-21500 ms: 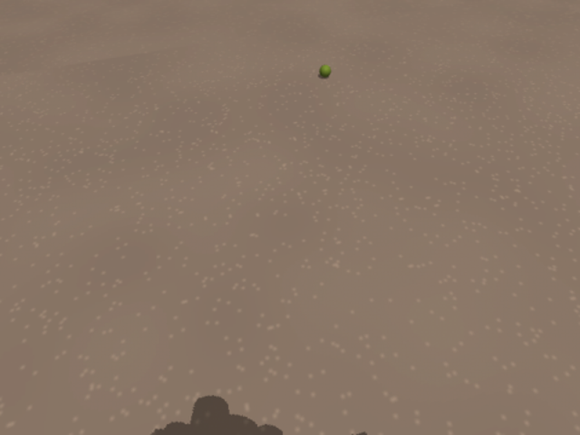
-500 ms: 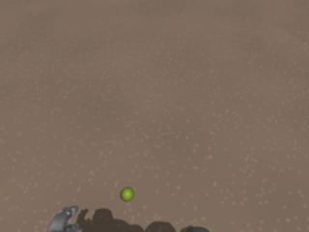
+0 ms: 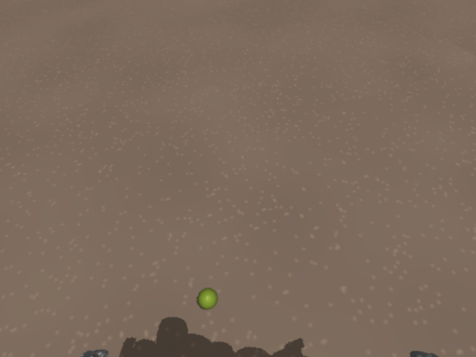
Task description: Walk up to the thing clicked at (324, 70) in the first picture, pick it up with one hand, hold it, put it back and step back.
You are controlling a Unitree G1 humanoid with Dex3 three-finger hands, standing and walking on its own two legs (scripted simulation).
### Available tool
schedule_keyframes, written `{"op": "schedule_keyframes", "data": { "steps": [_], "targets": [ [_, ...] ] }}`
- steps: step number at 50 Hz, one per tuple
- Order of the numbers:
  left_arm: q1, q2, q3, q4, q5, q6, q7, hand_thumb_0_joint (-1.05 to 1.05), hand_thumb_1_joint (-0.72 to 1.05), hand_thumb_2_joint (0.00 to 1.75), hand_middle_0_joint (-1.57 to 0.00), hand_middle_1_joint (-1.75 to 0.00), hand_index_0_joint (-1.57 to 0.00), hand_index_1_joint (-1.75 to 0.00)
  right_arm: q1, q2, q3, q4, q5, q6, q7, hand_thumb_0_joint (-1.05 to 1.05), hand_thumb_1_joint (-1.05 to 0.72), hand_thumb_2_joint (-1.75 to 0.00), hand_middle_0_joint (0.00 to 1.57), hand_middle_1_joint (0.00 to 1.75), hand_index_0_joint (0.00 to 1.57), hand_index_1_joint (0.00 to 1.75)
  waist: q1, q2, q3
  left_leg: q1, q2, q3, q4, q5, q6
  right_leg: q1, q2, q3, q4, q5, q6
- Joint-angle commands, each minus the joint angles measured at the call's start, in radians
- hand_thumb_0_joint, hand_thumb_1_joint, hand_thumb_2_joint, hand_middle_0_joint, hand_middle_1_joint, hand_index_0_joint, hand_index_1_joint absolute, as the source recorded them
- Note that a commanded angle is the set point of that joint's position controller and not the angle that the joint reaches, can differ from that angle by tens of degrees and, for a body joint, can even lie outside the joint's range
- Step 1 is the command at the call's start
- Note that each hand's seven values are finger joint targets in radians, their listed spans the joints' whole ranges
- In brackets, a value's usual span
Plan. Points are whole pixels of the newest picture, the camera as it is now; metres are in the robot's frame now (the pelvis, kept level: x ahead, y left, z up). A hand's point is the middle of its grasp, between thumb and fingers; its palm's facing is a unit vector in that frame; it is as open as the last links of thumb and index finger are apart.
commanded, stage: walk up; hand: left
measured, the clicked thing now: (207, 298) +0.40 +0.19 -0.74
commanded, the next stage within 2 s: none
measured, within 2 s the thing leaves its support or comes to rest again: neither
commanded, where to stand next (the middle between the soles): +0.05 -0.02 m, yaw -3 degrees
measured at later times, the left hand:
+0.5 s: hand out of the picture +0.09 +0.25 -0.15, palm faces +0.01 -0.95 -0.32, open 7.4 cm
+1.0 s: hand out of the picture +0.06 +0.29 -0.17, palm faces -0.05 -0.95 -0.30, open 7.4 cm
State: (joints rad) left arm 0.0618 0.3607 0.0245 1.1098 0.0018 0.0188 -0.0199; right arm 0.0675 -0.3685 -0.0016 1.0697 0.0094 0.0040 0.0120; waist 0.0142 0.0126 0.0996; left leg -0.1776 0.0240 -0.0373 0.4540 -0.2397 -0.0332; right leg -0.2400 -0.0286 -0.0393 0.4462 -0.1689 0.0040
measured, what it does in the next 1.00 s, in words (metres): lifts its right foot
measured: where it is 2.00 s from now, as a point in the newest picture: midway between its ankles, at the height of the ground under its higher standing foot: outside the picture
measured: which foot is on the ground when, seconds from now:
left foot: down 0.00-1.00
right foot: down 0.00-0.80, up 0.82-1.00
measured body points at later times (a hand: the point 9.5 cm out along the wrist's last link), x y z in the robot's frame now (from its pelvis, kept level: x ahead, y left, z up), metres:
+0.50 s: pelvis +0.00 +0.00 +0.00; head +0.03 +0.00 +0.45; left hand +0.09 +0.30 -0.13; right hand +0.09 -0.31 -0.13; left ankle +0.01 +0.14 -0.74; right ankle +0.05 -0.12 -0.74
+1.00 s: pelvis -0.02 +0.03 +0.00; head +0.01 +0.07 +0.45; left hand +0.06 +0.34 -0.15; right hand -0.01 -0.28 -0.11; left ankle -0.06 +0.13 -0.74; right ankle -0.01 -0.11 -0.70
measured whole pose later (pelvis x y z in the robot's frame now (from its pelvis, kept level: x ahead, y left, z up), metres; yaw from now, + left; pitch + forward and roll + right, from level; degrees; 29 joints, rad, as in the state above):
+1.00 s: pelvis -0.02 +0.03 +0.00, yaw +1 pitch +0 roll +0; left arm 0.14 0.40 0.06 1.02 0.03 0.05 -0.03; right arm 0.28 -0.33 -0.05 1.02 -0.04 -0.03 0.01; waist -0.04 -0.07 0.07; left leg -0.14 -0.02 0.03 0.45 -0.30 0.04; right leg -0.40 0.03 0.11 0.87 -0.39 -0.01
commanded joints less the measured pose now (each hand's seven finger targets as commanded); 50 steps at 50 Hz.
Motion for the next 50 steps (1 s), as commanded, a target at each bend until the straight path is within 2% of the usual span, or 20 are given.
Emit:
{"op": "schedule_keyframes", "data": {
  "steps": [1,8,24,25,28,30,33,34,36,37,38,39,40,41,42,43,44,45,48,50],
  "targets": [
    [-0.067,0.214,0.046,-0.067,-0.001,-0.028,0.011,0.00,0.90,0.90,-0.20,-0.30,-0.20,-0.30,-0.012,-0.222,-0.043,-0.033,-0.005,-0.023,-0.012,0.00,-0.90,-0.90,0.20,0.30,0.20,0.30,-0.010,-0.045,-0.145,0.002,0.085,-0.073,-0.100,0.108,0.057,0.082,-0.110,0.123,-0.120,-0.016,-0.040],
    [-0.053,0.206,0.053,-0.050,0.003,-0.025,0.009,0.00,0.90,0.90,-0.20,-0.30,-0.20,-0.30,-0.029,-0.211,-0.042,-0.022,-0.012,-0.027,-0.010,0.00,-0.90,-0.90,0.20,0.30,0.20,0.30,-0.001,0.005,-0.109,-0.050,0.090,-0.091,-0.158,0.014,0.053,0.095,-0.101,0.115,-0.140,-0.108,-0.032],
    [-0.036,0.200,0.055,-0.049,0.002,-0.027,0.012,0.00,0.90,0.90,-0.20,-0.30,-0.20,-0.30,-0.021,-0.205,-0.039,-0.024,-0.007,-0.029,-0.015,0.00,-0.90,-0.90,0.20,0.30,0.20,0.30,-0.005,-0.008,-0.146,-0.015,0.089,-0.078,-0.126,0.154,0.048,0.125,-0.103,0.100,-0.119,0.062,-0.030],
    [-0.045,0.251,0.080,-0.064,0.003,-0.010,0.015,0.00,0.90,0.90,-0.20,-0.30,-0.20,-0.30,-0.028,-0.258,-0.057,-0.025,-0.010,-0.016,-0.022,0.00,-0.90,-0.90,0.20,0.30,0.20,0.30,-0.004,-0.029,-0.081,-0.058,0.080,-0.077,-0.040,0.321,0.059,0.081,-0.100,0.091,-0.049,0.253,-0.037],
    [-0.032,0.246,0.088,-0.099,-0.003,0.006,0.020,0.00,0.90,0.90,-0.20,-0.30,-0.20,-0.30,0.013,-0.240,-0.062,-0.044,0.001,-0.007,-0.032,0.00,-0.90,-0.90,0.20,0.30,0.20,0.30,-0.010,-0.051,-0.171,-0.033,0.052,-0.037,0.070,0.343,0.059,0.105,-0.136,0.099,-0.021,0.347,-0.087],
    [-0.054,0.256,0.093,-0.127,0.000,0.015,0.019,0.00,0.90,0.90,-0.20,-0.30,-0.20,-0.30,0.031,-0.228,-0.065,-0.058,0.002,0.001,-0.033,0.00,-0.90,-0.90,0.20,0.30,0.20,0.30,-0.015,-0.094,-0.213,-0.036,0.009,-0.005,0.174,0.241,0.057,0.084,-0.182,0.135,-0.034,0.325,-0.128],
    [-0.149,0.269,0.098,-0.190,0.021,0.024,0.020,0.00,0.90,0.90,-0.20,-0.30,-0.20,-0.30,0.118,-0.216,-0.077,-0.062,-0.008,0.026,-0.031,0.00,-0.90,-0.90,0.20,0.30,0.20,0.30,-0.040,-0.227,-0.206,-0.042,-0.053,0.049,0.443,-0.268,0.058,-0.061,-0.317,0.235,-0.072,0.240,-0.232],
    [-0.161,0.272,0.098,-0.205,0.027,0.027,0.019,0.00,0.90,0.90,-0.20,-0.30,-0.20,-0.30,0.153,-0.217,-0.080,-0.064,-0.010,0.031,-0.027,0.00,-0.90,-0.90,0.20,0.30,0.20,0.30,-0.044,-0.239,-0.186,-0.020,-0.038,0.027,0.468,-0.312,0.063,-0.137,-0.336,0.248,-0.072,0.191,-0.244],
    [-0.178,0.270,0.092,-0.216,0.034,0.023,0.026,0.00,0.90,0.90,-0.20,-0.30,-0.20,-0.30,0.183,-0.213,-0.090,-0.068,-0.017,0.032,-0.011,0.00,-0.90,-0.90,0.20,0.30,0.20,0.30,-0.063,-0.210,-0.167,-0.002,-0.003,-0.006,0.372,-0.267,0.079,-0.171,-0.304,0.217,-0.033,0.051,-0.200],
    [-0.169,0.265,0.091,-0.209,0.032,0.018,0.028,0.00,0.90,0.90,-0.20,-0.30,-0.20,-0.30,0.196,-0.209,-0.092,-0.064,-0.024,0.026,-0.005,0.00,-0.90,-0.90,0.20,0.30,0.20,0.30,-0.068,-0.184,-0.174,-0.011,0.004,0.009,0.232,-0.192,0.078,-0.129,-0.262,0.183,0.018,-0.020,-0.158],
    [-0.143,0.241,0.082,-0.204,0.030,0.015,0.026,0.00,0.90,0.90,-0.20,-0.30,-0.20,-0.30,0.188,-0.209,-0.095,-0.068,-0.035,0.014,-0.002,0.00,-0.90,-0.90,0.20,0.30,0.20,0.30,-0.064,-0.109,-0.178,-0.021,0.024,-0.035,0.045,-0.165,0.083,-0.098,-0.198,0.149,0.102,-0.125,-0.117],
    [-0.109,0.188,0.064,-0.204,0.024,0.016,0.024,0.00,0.90,0.90,-0.20,-0.30,-0.20,-0.30,0.167,-0.236,-0.098,-0.078,-0.059,0.003,-0.003,0.00,-0.90,-0.90,0.20,0.30,0.20,0.30,-0.055,0.111,-0.148,-0.027,0.126,-0.260,-0.177,-0.210,0.099,-0.175,-0.072,0.085,0.263,-0.306,-0.068],
    [-0.088,0.163,0.056,-0.206,0.020,0.016,0.023,0.00,0.90,0.90,-0.20,-0.30,-0.20,-0.30,0.128,-0.291,-0.109,-0.099,-0.075,-0.010,-0.006,0.00,-0.90,-0.90,0.20,0.30,0.20,0.30,-0.047,0.199,-0.095,-0.020,0.215,-0.454,-0.285,-0.310,0.117,-0.298,0.069,0.101,0.405,-0.372,-0.035],
    [-0.026,0.182,0.061,-0.188,0.028,0.022,0.021,0.00,0.90,0.90,-0.20,-0.30,-0.20,-0.30,0.100,-0.308,-0.111,-0.120,-0.083,-0.023,-0.016,0.00,-0.90,-0.90,0.20,0.30,0.20,0.30,-0.015,0.083,-0.072,-0.034,0.239,-0.436,-0.291,-0.378,0.112,-0.321,0.054,0.176,0.458,-0.329,-0.031],
    [-0.028,0.207,0.066,-0.178,0.031,0.019,0.025,0.00,0.90,0.90,-0.20,-0.30,-0.20,-0.30,0.070,-0.345,-0.115,-0.130,-0.070,-0.031,-0.017,0.00,-0.90,-0.90,0.20,0.30,0.20,0.30,-0.036,0.144,-0.067,-0.105,0.286,-0.496,-0.323,-0.495,0.138,-0.288,0.026,0.198,0.457,-0.347,-0.030],
    [-0.039,0.229,0.072,-0.167,0.024,0.007,0.026,0.00,0.90,0.90,-0.20,-0.30,-0.20,-0.30,0.023,-0.314,-0.112,-0.138,-0.070,-0.034,-0.016,0.00,-0.90,-0.90,0.20,0.30,0.20,0.30,-0.025,0.137,-0.017,-0.143,0.257,-0.438,-0.322,-0.453,0.136,-0.250,0.018,0.210,0.465,-0.290,-0.028],
    [-0.021,0.230,0.072,-0.151,0.021,0.002,0.018,0.00,0.90,0.90,-0.20,-0.30,-0.20,-0.30,-0.006,-0.289,-0.107,-0.144,-0.068,-0.046,-0.018,0.00,-0.90,-0.90,0.20,0.30,0.20,0.30,-0.005,0.151,-0.032,-0.122,0.245,-0.382,-0.283,-0.364,0.160,-0.205,0.015,0.218,0.462,-0.258,-0.023],
    [0.009,0.226,0.072,-0.145,0.016,0.002,0.009,0.00,0.90,0.90,-0.20,-0.30,-0.20,-0.30,-0.003,-0.262,-0.104,-0.155,-0.071,-0.059,-0.019,0.00,-0.90,-0.90,0.20,0.30,0.20,0.30,0.004,0.112,-0.055,-0.021,0.206,-0.295,-0.256,-0.252,0.152,-0.226,0.023,0.215,0.437,-0.210,-0.018],
    [-0.043,0.250,0.084,-0.208,0.037,-0.010,-0.008,0.00,0.90,0.90,-0.20,-0.30,-0.20,-0.30,0.240,-0.309,-0.134,-0.127,-0.049,-0.087,-0.026,0.00,-0.90,-0.90,0.20,0.30,0.20,0.30,-0.091,0.072,-0.102,0.376,0.243,-0.302,-0.199,0.002,0.164,-0.451,0.039,0.184,0.429,-0.229,-0.008],
    [-0.083,0.247,0.078,-0.234,0.036,-0.022,-0.011,0.00,0.90,0.90,-0.20,-0.30,-0.20,-0.30,0.315,-0.291,-0.142,-0.122,-0.044,-0.090,-0.028,0.00,-0.90,-0.90,0.20,0.30,0.20,0.30,-0.130,0.068,-0.097,0.492,0.252,-0.280,-0.179,0.199,0.150,-0.505,0.040,0.181,0.404,-0.240,-0.003]
  ]
}}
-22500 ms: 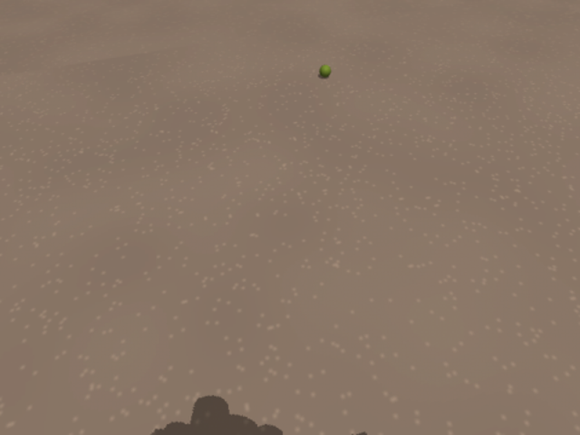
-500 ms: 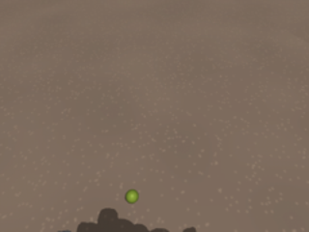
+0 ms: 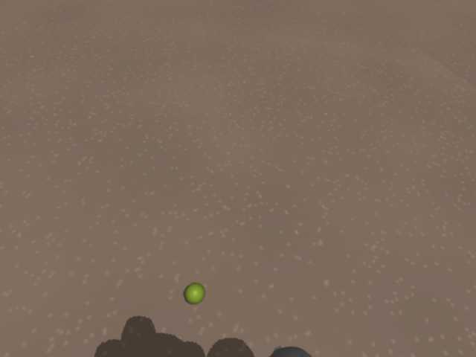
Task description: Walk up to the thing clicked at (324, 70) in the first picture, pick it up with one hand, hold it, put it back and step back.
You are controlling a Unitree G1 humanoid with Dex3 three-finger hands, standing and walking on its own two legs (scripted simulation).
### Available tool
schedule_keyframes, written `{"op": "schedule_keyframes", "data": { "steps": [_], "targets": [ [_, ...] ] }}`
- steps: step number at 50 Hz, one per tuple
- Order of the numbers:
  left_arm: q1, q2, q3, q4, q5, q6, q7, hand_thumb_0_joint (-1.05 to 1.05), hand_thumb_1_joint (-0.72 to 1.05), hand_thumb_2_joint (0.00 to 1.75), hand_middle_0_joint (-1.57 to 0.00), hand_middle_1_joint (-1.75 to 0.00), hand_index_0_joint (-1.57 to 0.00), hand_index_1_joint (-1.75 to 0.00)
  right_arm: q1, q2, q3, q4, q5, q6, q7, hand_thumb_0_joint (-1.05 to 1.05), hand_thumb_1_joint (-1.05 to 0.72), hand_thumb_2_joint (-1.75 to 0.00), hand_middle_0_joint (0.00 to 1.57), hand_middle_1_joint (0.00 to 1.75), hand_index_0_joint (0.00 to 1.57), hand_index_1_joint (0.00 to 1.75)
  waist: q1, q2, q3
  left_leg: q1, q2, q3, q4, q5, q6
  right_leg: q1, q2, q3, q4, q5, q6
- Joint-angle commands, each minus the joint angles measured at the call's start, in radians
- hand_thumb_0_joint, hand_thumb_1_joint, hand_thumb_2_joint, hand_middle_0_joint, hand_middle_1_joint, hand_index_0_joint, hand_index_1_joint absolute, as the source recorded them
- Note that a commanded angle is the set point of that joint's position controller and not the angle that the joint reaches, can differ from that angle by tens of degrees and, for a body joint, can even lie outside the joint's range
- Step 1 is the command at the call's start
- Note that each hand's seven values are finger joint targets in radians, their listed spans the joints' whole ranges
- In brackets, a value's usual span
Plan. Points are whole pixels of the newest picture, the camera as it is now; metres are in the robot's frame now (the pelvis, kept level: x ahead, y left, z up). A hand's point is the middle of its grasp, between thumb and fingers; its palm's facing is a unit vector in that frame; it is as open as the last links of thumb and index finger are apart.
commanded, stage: walk up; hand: left
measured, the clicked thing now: (195, 293) +0.42 +0.15 -0.74
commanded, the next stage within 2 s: stand in 1.64 s
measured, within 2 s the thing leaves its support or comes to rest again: neither
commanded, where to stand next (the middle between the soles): +0.07 -0.06 m, yaw -4 degrees
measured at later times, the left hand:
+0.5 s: hand (139, 317) +0.21 +0.20 -0.14, palm faces -0.06 -0.91 -0.42, open 7.4 cm
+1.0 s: hand out of the picture -0.03 +0.29 -0.15, palm faces -0.08 -0.91 -0.41, open 7.4 cm
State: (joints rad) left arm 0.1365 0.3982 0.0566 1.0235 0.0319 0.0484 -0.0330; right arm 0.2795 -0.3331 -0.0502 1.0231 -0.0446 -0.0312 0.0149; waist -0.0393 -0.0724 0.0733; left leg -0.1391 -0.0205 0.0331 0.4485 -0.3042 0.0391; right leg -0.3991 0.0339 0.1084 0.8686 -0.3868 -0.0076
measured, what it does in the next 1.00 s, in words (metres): steps on the spot: right foot, then left foot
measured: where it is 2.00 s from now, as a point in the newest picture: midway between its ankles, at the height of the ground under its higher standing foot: outside the picture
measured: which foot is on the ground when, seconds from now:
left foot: down 0.00-0.26, up 0.28-0.62, down 0.64-1.00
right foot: up 0.00-0.20, down 0.22-0.68, up 0.70-1.00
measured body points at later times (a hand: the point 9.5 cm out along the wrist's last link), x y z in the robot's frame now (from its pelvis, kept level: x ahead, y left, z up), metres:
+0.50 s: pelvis +0.02 -0.04 -0.02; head +0.09 -0.07 +0.42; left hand +0.21 +0.25 -0.11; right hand +0.10 -0.36 -0.16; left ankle -0.01 +0.12 -0.66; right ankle +0.12 -0.16 -0.74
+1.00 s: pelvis -0.04 -0.01 +0.00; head -0.03 +0.01 +0.45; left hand -0.02 +0.33 -0.13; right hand +0.01 -0.34 -0.09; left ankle -0.02 +0.09 -0.74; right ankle -0.10 -0.15 -0.68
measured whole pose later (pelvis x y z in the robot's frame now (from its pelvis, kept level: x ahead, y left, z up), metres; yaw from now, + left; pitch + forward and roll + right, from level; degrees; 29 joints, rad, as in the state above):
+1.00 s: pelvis -0.04 -0.01 +0.00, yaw -2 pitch -2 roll -1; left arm 0.34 0.46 0.08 0.99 0.03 0.03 -0.02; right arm 0.31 -0.38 -0.07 0.81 -0.03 -0.02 0.04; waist -0.02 -0.03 0.05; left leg -0.23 0.01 0.04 0.49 -0.24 0.05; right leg -0.32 0.05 0.09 0.94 -0.47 0.02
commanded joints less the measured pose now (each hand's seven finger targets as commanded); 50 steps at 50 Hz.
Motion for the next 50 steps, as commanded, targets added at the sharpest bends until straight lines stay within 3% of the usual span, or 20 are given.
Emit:
{"op": "schedule_keyframes", "data": {
  "steps": [1,6,10,11,13,14,15,18,22,27,31,32,33,34,35,38,39,41,44,50],
  "targets": [
    [-0.152,0.200,0.043,-0.152,0.000,-0.056,0.002,0.00,0.90,0.90,-0.20,-0.30,-0.20,-0.30,0.108,-0.320,-0.093,-0.084,0.011,-0.054,-0.031,0.00,-0.90,-0.90,0.20,0.30,0.20,0.30,-0.073,0.163,-0.046,0.421,0.301,-0.329,-0.177,0.334,0.077,-0.323,-0.029,0.039,-0.031,-0.012,0.011],
    [-0.074,0.170,0.032,-0.157,-0.015,-0.087,-0.009,0.00,0.90,0.90,-0.20,-0.30,-0.20,-0.30,0.030,-0.303,-0.086,-0.161,0.005,-0.039,-0.011,0.00,-0.90,-0.90,0.20,0.30,0.20,0.30,-0.029,0.267,0.021,0.170,0.237,-0.134,-0.162,0.302,0.136,-0.071,-0.047,-0.096,-0.202,0.036,0.001],
    [0.109,0.144,0.039,-0.077,-0.029,-0.097,0.038,0.00,0.90,0.90,-0.20,-0.30,-0.20,-0.30,-0.056,-0.239,-0.055,-0.189,0.034,0.017,-0.015,0.00,-0.90,-0.90,0.20,0.30,0.20,0.30,0.070,0.194,-0.049,-0.044,0.138,0.008,0.141,0.543,0.043,0.310,-0.010,-0.175,-0.435,0.361,-0.014],
    [0.139,0.190,0.054,-0.071,-0.030,-0.096,0.054,0.00,0.90,0.90,-0.20,-0.30,-0.20,-0.30,-0.045,-0.196,-0.038,-0.191,0.053,0.026,-0.017,0.00,-0.90,-0.90,0.20,0.30,0.20,0.30,0.097,0.078,-0.097,-0.127,0.095,0.021,0.264,0.442,0.005,0.426,-0.062,-0.108,-0.436,0.591,-0.033],
    [0.100,0.276,0.062,-0.128,-0.028,-0.097,0.074,0.00,0.90,0.90,-0.20,-0.30,-0.20,-0.30,0.054,-0.167,-0.025,-0.185,0.062,0.061,-0.034,0.00,-0.90,-0.90,0.20,0.30,0.20,0.30,0.052,-0.074,-0.147,-0.216,-0.038,-0.153,0.584,-0.303,-0.035,0.378,-0.414,0.316,-0.487,0.955,-0.169],
    [0.030,0.292,0.063,-0.159,-0.026,-0.090,0.081,0.00,0.90,0.90,-0.20,-0.30,-0.20,-0.30,0.077,-0.220,-0.047,-0.172,0.063,0.083,-0.045,0.00,-0.90,-0.90,0.20,0.30,0.20,0.30,0.040,-0.075,-0.123,-0.176,-0.011,-0.178,0.677,-0.358,-0.031,0.260,-0.449,0.339,-0.480,0.891,-0.263],
    [-0.011,0.271,0.061,-0.170,-0.026,-0.084,0.085,0.00,0.90,0.90,-0.20,-0.30,-0.20,-0.30,0.064,-0.239,-0.054,-0.159,0.065,0.091,-0.049,0.00,-0.90,-0.90,0.20,0.30,0.20,0.30,0.024,-0.055,-0.091,-0.186,-0.005,-0.201,0.748,-0.341,-0.033,0.208,-0.414,0.290,-0.476,0.833,-0.274],
    [-0.076,0.221,0.051,-0.209,-0.032,-0.056,0.085,0.00,0.90,0.90,-0.20,-0.30,-0.20,-0.30,0.087,-0.259,-0.055,-0.139,0.068,0.096,-0.047,0.00,-0.90,-0.90,0.20,0.30,0.20,0.30,0.006,-0.061,-0.121,-0.227,-0.042,-0.210,0.834,-0.254,-0.053,0.166,-0.291,0.059,-0.424,0.785,-0.206],
    [-0.131,0.175,0.051,-0.277,-0.002,-0.026,0.079,0.00,0.90,0.90,-0.20,-0.30,-0.20,-0.30,0.085,-0.253,-0.050,-0.164,0.068,0.089,-0.061,0.00,-0.90,-0.90,0.20,0.30,0.20,0.30,0.025,-0.111,-0.157,-0.252,-0.056,-0.119,0.795,-0.222,-0.085,0.168,-0.249,-0.032,-0.388,0.758,-0.252],
    [-0.091,0.190,0.064,-0.294,0.011,0.002,0.078,0.00,0.90,0.90,-0.20,-0.30,-0.20,-0.30,0.036,-0.256,-0.049,-0.192,0.045,0.066,-0.066,0.00,-0.90,-0.90,0.20,0.30,0.20,0.30,0.067,-0.180,-0.189,-0.285,0.004,-0.066,0.471,-0.199,-0.077,0.278,-0.294,0.041,-0.315,0.650,-0.244],
    [-0.165,0.247,0.074,-0.292,-0.030,0.000,0.080,0.00,0.90,0.90,-0.20,-0.30,-0.20,-0.30,0.110,-0.253,-0.069,-0.168,0.001,0.074,-0.031,0.00,-0.90,-0.90,0.20,0.30,0.20,0.30,-0.007,-0.095,-0.167,-0.053,0.014,-0.046,0.176,-0.012,-0.023,0.038,-0.339,0.094,-0.273,0.407,-0.160],
    [-0.146,0.220,0.065,-0.288,-0.037,0.002,0.083,0.00,0.90,0.90,-0.20,-0.30,-0.20,-0.30,0.089,-0.265,-0.078,-0.185,-0.017,0.074,-0.019,0.00,-0.90,-0.90,0.20,0.30,0.20,0.30,-0.014,0.004,-0.140,-0.038,0.044,-0.122,0.101,0.015,0.003,-0.037,-0.291,0.070,-0.199,0.263,-0.113],
    [-0.099,0.155,0.052,-0.274,-0.047,0.004,0.088,0.00,0.90,0.90,-0.20,-0.30,-0.20,-0.30,0.011,-0.344,-0.089,-0.219,-0.036,0.078,-0.010,0.00,-0.90,-0.90,0.20,0.30,0.20,0.30,0.010,0.326,-0.090,-0.108,0.245,-0.450,-0.061,0.125,0.089,-0.176,-0.077,-0.062,0.051,-0.104,-0.038],
    [-0.131,0.195,0.072,-0.270,-0.045,0.003,0.112,0.00,0.90,0.90,-0.20,-0.30,-0.20,-0.30,-0.097,-0.428,-0.105,-0.264,-0.017,0.081,0.000,0.00,-0.90,-0.90,0.20,0.30,0.20,0.30,-0.012,0.420,-0.080,-0.285,0.354,-0.576,-0.162,0.175,0.199,-0.094,0.061,-0.044,0.280,-0.310,-0.015],
    [-0.128,0.218,0.082,-0.244,-0.031,0.001,0.119,0.00,0.90,0.90,-0.20,-0.30,-0.20,-0.30,-0.156,-0.422,-0.105,-0.277,-0.018,0.078,-0.001,0.00,-0.90,-0.90,0.20,0.30,0.20,0.30,-0.011,0.422,-0.032,-0.402,0.387,-0.648,-0.210,0.070,0.241,-0.045,0.064,0.036,0.417,-0.306,-0.018],
    [-0.019,0.223,0.082,-0.182,-0.058,-0.006,0.107,0.00,0.90,0.90,-0.20,-0.30,-0.20,-0.30,-0.224,-0.279,-0.077,-0.315,-0.030,0.073,-0.011,0.00,-0.90,-0.90,0.20,0.30,0.20,0.30,0.055,0.252,-0.007,-0.244,0.183,-0.283,-0.065,0.207,0.114,-0.150,0.073,0.065,0.496,-0.118,-0.016],
    [0.032,0.219,0.078,-0.175,-0.044,-0.013,0.099,0.00,0.90,0.90,-0.20,-0.30,-0.20,-0.30,-0.167,-0.270,-0.081,-0.297,-0.025,0.063,-0.016,0.00,-0.90,-0.90,0.20,0.30,0.20,0.30,0.052,0.228,-0.066,-0.144,0.167,-0.267,-0.083,0.013,0.094,-0.152,0.065,0.059,0.436,-0.054,-0.021],
    [0.067,0.230,0.070,-0.177,-0.019,-0.041,0.060,0.00,0.90,0.90,-0.20,-0.30,-0.20,-0.30,-0.039,-0.303,-0.102,-0.281,-0.015,0.036,0.001,0.00,-0.90,-0.90,0.20,0.30,0.20,0.30,-0.015,0.253,-0.193,0.185,0.173,-0.357,-0.130,-0.334,0.109,-0.248,0.021,-0.027,0.240,-0.047,0.012],
    [-0.001,0.236,0.067,-0.220,0.001,-0.067,0.029,0.00,0.90,0.90,-0.20,-0.30,-0.20,-0.30,0.089,-0.328,-0.115,-0.256,0.008,0.012,0.002,0.00,-0.90,-0.90,0.20,0.30,0.20,0.30,-0.082,0.185,-0.195,0.408,0.291,-0.501,-0.167,-0.372,0.165,-0.346,0.013,0.014,0.123,-0.104,0.046],
    [0.092,0.219,0.054,-0.181,-0.005,-0.095,0.006,0.00,0.90,0.90,-0.20,-0.30,-0.20,-0.30,0.048,-0.342,-0.098,-0.260,0.015,-0.019,0.008,0.00,-0.90,-0.90,0.20,0.30,0.20,0.30,-0.024,0.212,0.018,0.093,0.304,-0.377,-0.232,-0.290,0.180,-0.175,-0.036,-0.020,-0.036,-0.074,0.016]
  ]
}}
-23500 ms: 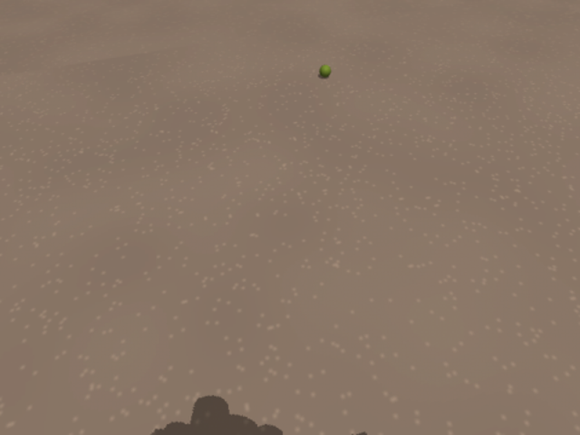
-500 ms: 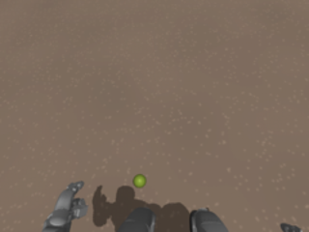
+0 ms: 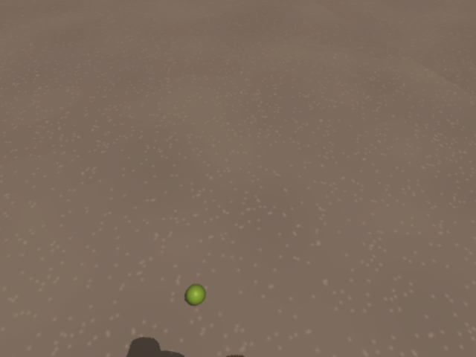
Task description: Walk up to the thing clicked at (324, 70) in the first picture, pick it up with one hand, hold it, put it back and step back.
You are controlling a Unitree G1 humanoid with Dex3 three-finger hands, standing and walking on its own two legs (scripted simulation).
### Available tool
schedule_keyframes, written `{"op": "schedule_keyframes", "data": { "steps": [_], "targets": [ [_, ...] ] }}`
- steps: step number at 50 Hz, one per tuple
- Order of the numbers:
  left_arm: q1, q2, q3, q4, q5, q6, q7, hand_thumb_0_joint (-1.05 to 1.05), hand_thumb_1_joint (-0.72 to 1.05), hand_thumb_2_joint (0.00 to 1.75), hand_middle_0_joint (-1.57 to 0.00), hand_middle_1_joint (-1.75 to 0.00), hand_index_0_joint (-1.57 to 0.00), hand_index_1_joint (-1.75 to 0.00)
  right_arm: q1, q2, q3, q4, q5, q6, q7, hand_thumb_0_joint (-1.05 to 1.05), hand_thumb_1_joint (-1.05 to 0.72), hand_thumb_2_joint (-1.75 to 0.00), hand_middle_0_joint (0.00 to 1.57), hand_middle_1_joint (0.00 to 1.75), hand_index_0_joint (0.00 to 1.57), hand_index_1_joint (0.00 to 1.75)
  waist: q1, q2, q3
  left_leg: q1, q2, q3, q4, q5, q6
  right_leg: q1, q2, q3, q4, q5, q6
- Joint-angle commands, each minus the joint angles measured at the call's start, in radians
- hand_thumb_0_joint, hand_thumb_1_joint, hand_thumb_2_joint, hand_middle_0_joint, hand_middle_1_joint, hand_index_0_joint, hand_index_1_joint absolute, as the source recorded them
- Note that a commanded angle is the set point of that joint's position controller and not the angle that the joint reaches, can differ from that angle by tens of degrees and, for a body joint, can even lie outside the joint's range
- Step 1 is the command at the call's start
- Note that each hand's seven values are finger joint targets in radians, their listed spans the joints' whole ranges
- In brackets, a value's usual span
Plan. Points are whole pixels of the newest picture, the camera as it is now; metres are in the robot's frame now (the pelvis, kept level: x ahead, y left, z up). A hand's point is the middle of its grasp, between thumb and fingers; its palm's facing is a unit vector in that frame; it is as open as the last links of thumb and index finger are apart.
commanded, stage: walk up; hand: left
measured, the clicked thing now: (195, 294) +0.46 +0.18 -0.73
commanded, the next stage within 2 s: stand in 0.64 s
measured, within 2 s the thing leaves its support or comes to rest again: neither
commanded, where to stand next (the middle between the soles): +0.11 -0.04 m, yaw -2 degrees
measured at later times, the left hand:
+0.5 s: hand out of the picture +0.04 +0.27 -0.11, palm faces +0.06 -0.85 -0.53, open 7.4 cm
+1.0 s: hand out of the picture +0.15 +0.24 -0.16, palm faces -0.01 -0.95 -0.31, open 7.4 cm
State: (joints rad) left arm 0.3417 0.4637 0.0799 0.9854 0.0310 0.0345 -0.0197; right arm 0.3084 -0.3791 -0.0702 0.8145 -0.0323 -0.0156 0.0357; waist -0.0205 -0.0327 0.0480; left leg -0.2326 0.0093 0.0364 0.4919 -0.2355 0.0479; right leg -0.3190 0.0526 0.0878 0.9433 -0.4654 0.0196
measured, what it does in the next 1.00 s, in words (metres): steps on the spot: right foot, then left foot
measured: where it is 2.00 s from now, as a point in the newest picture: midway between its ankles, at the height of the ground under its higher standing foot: outside the picture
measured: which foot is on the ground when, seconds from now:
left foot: down 0.00-0.18, up 0.20-0.58, down 0.60-1.00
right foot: up 0.00-0.16, down 0.18-1.00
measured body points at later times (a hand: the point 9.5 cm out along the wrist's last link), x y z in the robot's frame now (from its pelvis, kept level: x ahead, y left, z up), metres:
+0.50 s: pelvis +0.02 -0.04 +0.00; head +0.02 -0.08 +0.44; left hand +0.04 +0.31 -0.08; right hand +0.06 -0.36 -0.15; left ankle +0.06 +0.14 -0.68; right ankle +0.04 -0.16 -0.74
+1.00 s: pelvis +0.07 -0.01 +0.00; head +0.07 +0.00 +0.45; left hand +0.15 +0.29 -0.14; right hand +0.19 -0.30 -0.11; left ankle +0.07 +0.12 -0.74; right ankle +0.09 -0.15 -0.74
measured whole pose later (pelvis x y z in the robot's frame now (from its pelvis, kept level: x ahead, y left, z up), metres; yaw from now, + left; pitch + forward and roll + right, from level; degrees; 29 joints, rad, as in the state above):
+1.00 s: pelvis +0.07 -0.01 +0.00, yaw +2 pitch -4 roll +0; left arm 0.13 0.35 -0.02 1.01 0.01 0.00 -0.01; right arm 0.09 -0.34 -0.02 0.99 0.00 -0.01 0.00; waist -0.01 -0.03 0.07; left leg -0.17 0.02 0.00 0.51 -0.27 -0.02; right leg -0.19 -0.04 0.02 0.50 -0.25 0.04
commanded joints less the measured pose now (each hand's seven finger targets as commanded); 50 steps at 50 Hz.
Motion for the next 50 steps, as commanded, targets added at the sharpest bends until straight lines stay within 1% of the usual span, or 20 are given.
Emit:
{"op": "schedule_keyframes", "data": {
  "steps": [1,5,7,8,9,10,15,17,24,28,30,31,32,33,34,36,40,44,47,50],
  "targets": [
    [-0.079,0.157,0.031,-0.134,-0.007,-0.086,-0.014,0.00,0.90,0.90,-0.20,-0.30,-0.20,-0.30,-0.001,-0.302,-0.077,-0.061,0.000,-0.034,-0.006,0.00,-0.90,-0.90,0.20,0.30,0.20,0.30,-0.033,0.203,0.053,0.123,0.259,-0.349,-0.280,-0.372,0.175,-0.189,-0.056,-0.041,-0.148,-0.014,-0.013],
    [0.143,0.169,0.042,-0.076,-0.021,-0.089,-0.017,0.00,0.90,0.90,-0.20,-0.30,-0.20,-0.30,-0.137,-0.311,-0.079,-0.110,-0.019,-0.010,0.017,0.00,-0.90,-0.90,0.20,0.30,0.20,0.30,0.074,0.279,0.050,-0.212,0.192,-0.211,-0.252,-0.481,0.131,0.166,-0.069,-0.154,-0.299,0.056,-0.041],
    [0.335,0.185,0.060,-0.013,-0.026,-0.098,0.012,0.00,0.90,0.90,-0.20,-0.30,-0.20,-0.30,-0.206,-0.237,-0.061,-0.140,-0.032,0.021,0.020,0.00,-0.90,-0.90,0.20,0.30,0.20,0.30,0.170,0.086,0.025,-0.401,0.083,-0.102,0.048,-0.520,0.073,0.391,-0.064,-0.133,-0.421,0.171,-0.023],
    [0.390,0.271,0.087,-0.013,-0.012,-0.101,0.034,0.00,0.90,0.90,-0.20,-0.30,-0.20,-0.30,-0.186,-0.184,-0.047,-0.160,-0.031,0.037,0.022,0.00,-0.90,-0.90,0.20,0.30,0.20,0.30,0.189,-0.156,0.027,-0.524,-0.009,-0.021,0.333,-0.489,0.024,0.410,-0.165,0.083,-0.566,-0.030,-0.033],
    [0.303,0.331,0.095,-0.072,0.009,-0.109,0.057,0.00,0.90,0.90,-0.20,-0.30,-0.20,-0.30,-0.148,-0.169,-0.042,-0.168,-0.022,0.054,0.028,0.00,-0.90,-0.90,0.20,0.30,0.20,0.30,0.143,-0.217,0.088,-0.594,-0.077,-0.143,0.590,-0.366,-0.032,0.229,-0.390,0.499,-0.762,-0.400,-0.072],
    [0.145,0.336,0.084,-0.131,0.014,-0.120,0.076,0.00,0.90,0.90,-0.20,-0.30,-0.20,-0.30,-0.073,-0.210,-0.056,-0.139,-0.008,0.068,0.033,0.00,-0.90,-0.90,0.20,0.30,0.20,0.30,0.049,-0.070,0.161,-0.536,-0.057,-0.249,0.657,-0.261,-0.045,0.061,-0.490,0.621,-0.868,-0.567,-0.111],
    [-0.052,0.269,0.069,-0.174,0.005,-0.143,0.098,0.00,0.90,0.90,-0.20,-0.30,-0.20,-0.30,0.097,-0.269,-0.090,-0.022,0.011,0.073,0.055,0.00,-0.90,-0.90,0.20,0.30,0.20,0.30,-0.045,-0.100,0.126,-0.321,-0.036,-0.258,0.712,-0.031,-0.075,-0.085,-0.279,0.200,-0.786,-0.229,-0.044],
    [-0.052,0.256,0.075,-0.169,0.006,-0.147,0.105,0.00,0.90,0.90,-0.20,-0.30,-0.20,-0.30,0.111,-0.247,-0.089,-0.024,0.003,0.076,0.059,0.00,-0.90,-0.90,0.20,0.30,0.20,0.30,-0.039,-0.118,0.124,-0.302,-0.035,-0.247,0.716,0.010,-0.089,-0.101,-0.274,0.112,-0.761,-0.121,-0.076],
    [-0.034,0.214,0.071,-0.197,0.010,-0.123,0.046,0.00,0.90,0.90,-0.20,-0.30,-0.20,-0.30,0.007,-0.232,-0.063,-0.019,0.018,0.030,0.023,0.00,-0.90,-0.90,0.20,0.30,0.20,0.30,0.056,-0.214,0.102,-0.296,-0.007,-0.125,0.350,-0.109,-0.081,0.076,-0.275,0.045,-0.689,-0.123,-0.185],
    [-0.054,0.211,0.051,-0.199,-0.008,-0.091,0.034,0.00,0.90,0.90,-0.20,-0.30,-0.20,-0.30,0.005,-0.195,-0.045,0.008,0.009,-0.003,0.000,0.00,-0.90,-0.90,0.20,0.30,0.20,0.30,0.048,-0.133,0.022,-0.083,0.014,-0.033,0.054,-0.072,-0.055,0.098,-0.296,-0.010,-0.483,0.275,-0.199],
    [-0.050,0.146,0.012,-0.205,-0.027,-0.081,0.036,0.00,0.90,0.90,-0.20,-0.30,-0.20,-0.30,0.054,-0.201,-0.047,0.042,-0.002,-0.013,-0.021,0.00,-0.90,-0.90,0.20,0.30,0.20,0.30,0.009,0.017,-0.032,0.081,-0.034,-0.027,-0.086,0.027,-0.032,0.040,-0.261,-0.061,-0.255,0.499,-0.140],
    [-0.012,0.101,-0.008,-0.205,-0.035,-0.079,0.041,0.00,0.90,0.90,-0.20,-0.30,-0.20,-0.30,0.047,-0.238,-0.055,0.028,-0.012,-0.015,-0.028,0.00,-0.90,-0.90,0.20,0.30,0.20,0.30,0.014,0.139,-0.068,0.119,0.076,-0.201,-0.124,0.093,0.007,-0.010,-0.211,-0.098,-0.136,0.437,-0.089],
    [0.016,0.007,-0.027,-0.212,-0.048,-0.074,0.033,0.00,0.90,0.90,-0.20,-0.30,-0.20,-0.30,0.041,-0.298,-0.044,0.012,0.005,-0.040,-0.042,0.00,-0.90,-0.90,0.20,0.30,0.20,0.30,0.045,0.283,-0.124,0.187,0.356,-0.572,-0.189,0.408,0.072,-0.109,-0.073,-0.118,-0.089,0.036,-0.029],
    [-0.093,0.117,0.003,-0.209,-0.050,-0.063,0.051,0.00,0.90,0.90,-0.20,-0.30,-0.20,-0.30,0.022,-0.347,-0.058,0.059,0.007,-0.050,-0.048,0.00,-0.90,-0.90,0.20,0.30,0.20,0.30,0.012,0.197,-0.096,0.127,0.358,-0.593,-0.115,0.462,0.193,-0.085,-0.076,-0.008,-0.069,-0.109,-0.026],
    [-0.127,0.126,-0.006,-0.204,-0.053,-0.061,0.055,0.00,0.90,0.90,-0.20,-0.30,-0.20,-0.30,-0.037,-0.309,-0.058,0.066,0.014,-0.049,-0.049,0.00,-0.90,-0.90,0.20,0.30,0.20,0.30,0.044,0.165,-0.062,0.134,0.324,-0.522,-0.082,0.480,0.198,-0.123,-0.100,-0.008,-0.113,-0.093,-0.023],
    [-0.139,0.108,-0.010,-0.168,-0.048,-0.058,0.045,0.00,0.90,0.90,-0.20,-0.30,-0.20,-0.30,-0.068,-0.225,-0.026,0.053,0.023,-0.040,-0.055,0.00,-0.90,-0.90,0.20,0.30,0.20,0.30,0.016,0.210,-0.092,0.204,0.238,-0.298,-0.062,0.561,0.134,-0.089,-0.104,-0.027,-0.146,-0.089,-0.044],
    [-0.107,0.082,-0.025,-0.115,-0.046,-0.054,0.039,0.00,0.90,0.90,-0.20,-0.30,-0.20,-0.30,-0.133,-0.237,-0.024,0.077,0.026,-0.032,-0.064,0.00,-0.90,-0.90,0.20,0.30,0.20,0.30,0.035,0.274,-0.103,0.184,0.186,-0.194,-0.015,0.621,0.078,0.037,-0.079,-0.072,-0.374,0.070,-0.027],
    [-0.166,0.161,-0.018,-0.074,-0.013,-0.073,0.041,0.00,0.90,0.90,-0.20,-0.30,-0.20,-0.30,-0.157,-0.171,-0.004,0.090,0.047,-0.013,-0.058,0.00,-0.90,-0.90,0.20,0.30,0.20,0.30,0.014,0.070,-0.131,0.025,0.101,-0.120,0.014,0.286,-0.032,0.275,-0.198,0.050,-0.499,0.676,-0.073],
    [-0.250,0.116,-0.040,-0.042,-0.027,-0.061,0.023,0.00,0.90,0.90,-0.20,-0.30,-0.20,-0.30,-0.213,-0.190,0.001,0.131,0.034,-0.007,-0.049,0.00,-0.90,-0.90,0.20,0.30,0.20,0.30,0.003,0.082,-0.002,0.030,0.109,-0.161,-0.190,-0.084,-0.012,0.095,-0.156,0.016,-0.528,0.221,-0.057],
    [-0.251,0.093,-0.054,-0.014,-0.026,-0.069,0.018,0.00,0.90,0.90,-0.20,-0.30,-0.20,-0.30,-0.270,-0.209,-0.004,0.158,0.025,-0.013,-0.039,0.00,-0.90,-0.90,0.20,0.30,0.20,0.30,0.025,0.043,-0.011,0.042,0.118,-0.158,-0.153,0.041,-0.016,0.150,-0.159,0.003,-0.566,0.304,-0.045]
  ]
}}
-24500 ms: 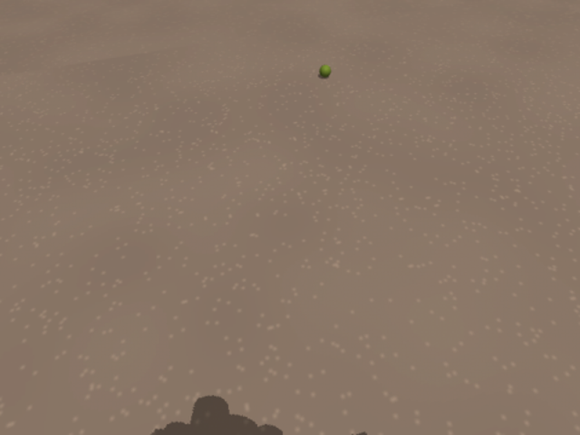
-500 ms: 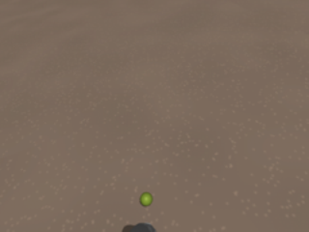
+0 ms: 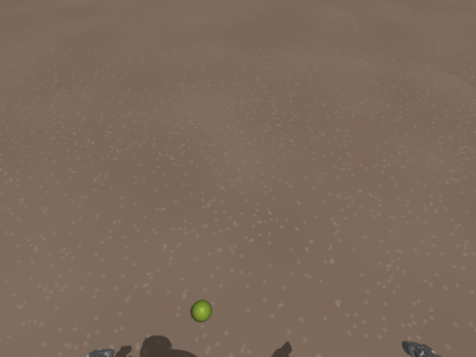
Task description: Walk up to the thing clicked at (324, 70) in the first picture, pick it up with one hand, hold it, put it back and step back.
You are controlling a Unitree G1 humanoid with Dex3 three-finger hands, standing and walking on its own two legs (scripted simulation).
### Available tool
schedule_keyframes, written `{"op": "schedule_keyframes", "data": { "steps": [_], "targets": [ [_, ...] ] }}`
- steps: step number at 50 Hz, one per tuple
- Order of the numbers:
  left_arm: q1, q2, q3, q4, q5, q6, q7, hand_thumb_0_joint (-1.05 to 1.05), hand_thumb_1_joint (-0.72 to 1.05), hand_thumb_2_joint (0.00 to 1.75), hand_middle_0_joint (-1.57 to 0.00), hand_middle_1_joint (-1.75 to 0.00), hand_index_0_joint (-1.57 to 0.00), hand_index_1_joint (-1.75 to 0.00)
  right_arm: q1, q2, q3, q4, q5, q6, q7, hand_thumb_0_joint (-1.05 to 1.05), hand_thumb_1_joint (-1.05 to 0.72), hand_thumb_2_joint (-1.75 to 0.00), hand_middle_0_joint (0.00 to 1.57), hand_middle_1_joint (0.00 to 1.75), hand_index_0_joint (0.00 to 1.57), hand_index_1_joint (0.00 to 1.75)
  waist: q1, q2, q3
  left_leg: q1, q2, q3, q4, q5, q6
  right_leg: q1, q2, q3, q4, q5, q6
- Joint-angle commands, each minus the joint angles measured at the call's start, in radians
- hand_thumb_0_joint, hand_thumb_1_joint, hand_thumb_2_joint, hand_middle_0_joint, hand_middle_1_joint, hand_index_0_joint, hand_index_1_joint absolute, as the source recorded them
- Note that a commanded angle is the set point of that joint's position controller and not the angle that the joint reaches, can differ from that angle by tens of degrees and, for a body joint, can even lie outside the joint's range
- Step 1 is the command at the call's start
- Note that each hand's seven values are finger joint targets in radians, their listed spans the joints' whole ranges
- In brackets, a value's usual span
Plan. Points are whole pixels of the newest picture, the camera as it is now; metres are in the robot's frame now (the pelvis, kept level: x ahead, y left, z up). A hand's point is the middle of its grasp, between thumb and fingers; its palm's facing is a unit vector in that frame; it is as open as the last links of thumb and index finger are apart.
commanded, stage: stand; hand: left
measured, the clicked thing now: (201, 310) +0.40 +0.18 -0.73
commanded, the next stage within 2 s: rise first in 1.84 s
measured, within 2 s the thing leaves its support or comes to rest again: neither
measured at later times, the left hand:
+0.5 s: hand out of the picture +0.08 +0.23 -0.14, palm faces -0.03 -0.94 -0.35, open 7.4 cm
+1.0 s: hand out of the picture +0.08 +0.23 -0.15, palm faces -0.02 -0.94 -0.34, open 7.4 cm
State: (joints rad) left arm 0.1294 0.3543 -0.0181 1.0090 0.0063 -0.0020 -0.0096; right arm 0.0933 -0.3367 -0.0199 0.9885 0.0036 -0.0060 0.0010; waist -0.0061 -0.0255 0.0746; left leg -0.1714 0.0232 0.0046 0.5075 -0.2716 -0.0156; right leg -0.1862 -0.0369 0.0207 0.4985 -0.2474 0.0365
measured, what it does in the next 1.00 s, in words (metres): stands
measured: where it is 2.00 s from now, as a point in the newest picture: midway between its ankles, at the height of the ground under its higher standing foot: outside the picture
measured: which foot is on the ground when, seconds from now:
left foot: down 0.00-1.00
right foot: down 0.00-1.00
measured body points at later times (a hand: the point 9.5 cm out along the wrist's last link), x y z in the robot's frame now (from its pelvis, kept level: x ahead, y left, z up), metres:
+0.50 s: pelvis +0.00 -0.02 +0.01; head +0.02 -0.03 +0.46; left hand +0.08 +0.28 -0.12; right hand +0.09 -0.33 -0.12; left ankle +0.01 +0.13 -0.74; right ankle +0.02 -0.15 -0.74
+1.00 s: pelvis +0.00 -0.02 +0.01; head +0.02 -0.02 +0.46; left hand +0.08 +0.28 -0.12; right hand +0.08 -0.32 -0.12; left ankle +0.01 +0.13 -0.74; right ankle +0.02 -0.15 -0.74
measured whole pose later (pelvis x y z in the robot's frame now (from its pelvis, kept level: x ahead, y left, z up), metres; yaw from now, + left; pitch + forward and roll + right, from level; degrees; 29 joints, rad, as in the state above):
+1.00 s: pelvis +0.00 -0.02 +0.01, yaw +0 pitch -2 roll +0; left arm 0.09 0.36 0.00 1.14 0.00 -0.01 -0.01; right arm 0.10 -0.35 -0.01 1.16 -0.01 0.00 0.01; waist -0.01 0.00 0.06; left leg -0.11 0.05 -0.01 0.32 -0.17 -0.05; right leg -0.14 -0.01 0.00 0.35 -0.17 0.01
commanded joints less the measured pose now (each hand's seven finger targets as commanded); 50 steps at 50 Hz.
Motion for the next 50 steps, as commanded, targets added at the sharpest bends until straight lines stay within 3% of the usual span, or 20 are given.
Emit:
{"op": "schedule_keyframes", "data": {
  "steps": [1,4,7,10,14,19,23,35,39,44,50],
  "targets": [
    [-0.034,0.210,0.046,-0.022,0.000,-0.037,0.009,0.00,0.90,0.90,-0.20,-0.30,-0.20,-0.30,-0.051,-0.238,-0.051,-0.008,-0.009,-0.025,-0.003,0.00,-0.90,-0.90,0.20,0.30,0.20,0.30,0.006,0.006,-0.030,0.009,0.097,-0.115,-0.165,0.121,0.039,-0.002,-0.078,0.081,-0.131,0.118,-0.067],
    [-0.040,0.212,0.045,0.001,-0.003,-0.043,0.013,0.00,0.90,0.90,-0.20,-0.30,-0.20,-0.30,-0.052,-0.229,-0.047,0.020,-0.006,-0.029,0.000,0.00,-0.90,-0.90,0.20,0.30,0.20,0.30,-0.001,-0.002,-0.079,0.070,0.096,-0.097,-0.166,0.197,0.032,0.031,-0.091,0.082,-0.147,0.219,-0.066],
    [-0.059,0.214,0.044,0.013,-0.003,-0.047,0.016,0.00,0.90,0.90,-0.20,-0.30,-0.20,-0.30,-0.079,-0.222,-0.042,0.039,-0.004,-0.026,0.005,0.00,-0.90,-0.90,0.20,0.30,0.20,0.30,0.000,-0.015,-0.093,0.102,0.094,-0.090,-0.175,0.194,0.028,0.030,-0.095,0.083,-0.178,0.214,-0.059],
    [-0.071,0.222,0.048,0.025,-0.003,-0.048,0.020,0.00,0.90,0.90,-0.20,-0.30,-0.20,-0.30,-0.080,-0.224,-0.039,0.054,-0.004,-0.026,0.004,0.00,-0.90,-0.90,0.20,0.30,0.20,0.30,-0.001,-0.010,-0.140,0.117,0.100,-0.082,-0.182,0.266,0.026,0.080,-0.098,0.071,-0.167,0.306,-0.055],
    [-0.075,0.226,0.049,0.049,-0.004,-0.043,0.021,0.00,0.90,0.90,-0.20,-0.30,-0.20,-0.30,-0.093,-0.220,-0.034,0.075,-0.006,-0.021,0.004,0.00,-0.90,-0.90,0.20,0.30,0.20,0.30,0.002,-0.007,-0.114,0.115,0.102,-0.081,-0.208,0.205,0.021,0.059,-0.094,0.069,-0.196,0.218,-0.051],
    [-0.077,0.230,0.052,0.063,-0.004,-0.042,0.020,0.00,0.90,0.90,-0.20,-0.30,-0.20,-0.30,-0.098,-0.221,-0.031,0.094,-0.007,-0.021,0.004,0.00,-0.90,-0.90,0.20,0.30,0.20,0.30,0.005,0.020,-0.128,0.122,0.107,-0.076,-0.215,0.246,0.018,0.077,-0.095,0.068,-0.197,0.257,-0.054],
    [-0.081,0.236,0.054,0.073,-0.003,-0.037,0.019,0.00,0.90,0.90,-0.20,-0.30,-0.20,-0.30,-0.087,-0.217,-0.028,0.107,-0.009,-0.018,0.002,0.00,-0.90,-0.90,0.20,0.30,0.20,0.30,0.004,0.015,-0.096,0.103,0.106,-0.075,-0.229,0.167,0.014,0.051,-0.093,0.077,-0.220,0.154,-0.055],
    [-0.084,0.224,0.058,0.072,0.001,-0.033,0.014,0.00,0.90,0.90,-0.20,-0.30,-0.20,-0.30,-0.064,-0.222,-0.026,0.109,-0.011,-0.020,0.001,0.00,-0.90,-0.90,0.20,0.30,0.20,0.30,0.004,0.031,-0.093,0.074,0.106,-0.078,-0.231,0.144,0.016,0.050,-0.087,0.078,-0.228,0.114,-0.054],
    [-0.084,0.224,0.059,0.069,0.002,-0.031,0.013,0.00,0.90,0.90,-0.20,-0.30,-0.20,-0.30,-0.048,-0.219,-0.025,0.108,-0.013,-0.019,0.002,0.00,-0.90,-0.90,0.20,0.30,0.20,0.30,0.004,0.019,-0.069,0.058,0.099,-0.076,-0.233,0.122,0.016,0.025,-0.084,0.082,-0.245,0.039,-0.052],
    [-0.079,0.218,0.059,0.064,-0.001,-0.034,0.012,0.00,0.90,0.90,-0.20,-0.30,-0.20,-0.30,-0.039,-0.224,-0.024,0.105,-0.014,-0.026,-0.002,0.00,-0.90,-0.90,0.20,0.30,0.20,0.30,0.002,0.035,-0.136,0.084,0.114,-0.076,-0.226,0.241,0.015,0.090,-0.091,0.067,-0.198,0.235,-0.058],
    [-0.071,0.216,0.059,0.070,-0.002,-0.029,0.012,0.00,0.90,0.90,-0.20,-0.30,-0.20,-0.30,-0.042,-0.225,-0.021,0.107,-0.012,-0.024,-0.005,0.00,-0.90,-0.90,0.20,0.30,0.20,0.30,0.008,0.029,-0.113,0.083,0.116,-0.079,-0.233,0.227,0.018,0.079,-0.085,0.059,-0.204,0.199,-0.055]
  ]
}}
